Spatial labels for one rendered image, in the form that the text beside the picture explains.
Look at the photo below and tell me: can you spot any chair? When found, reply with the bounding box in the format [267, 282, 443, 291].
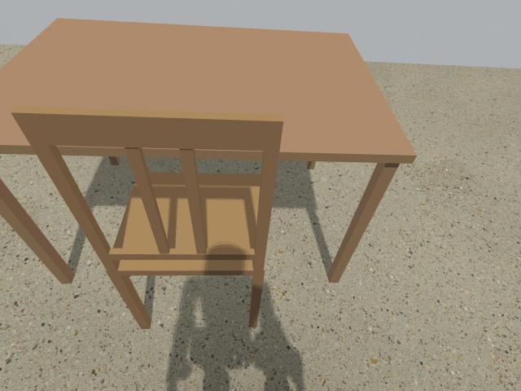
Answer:
[11, 106, 283, 329]

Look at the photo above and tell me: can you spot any table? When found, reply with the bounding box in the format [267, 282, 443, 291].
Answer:
[0, 18, 417, 283]

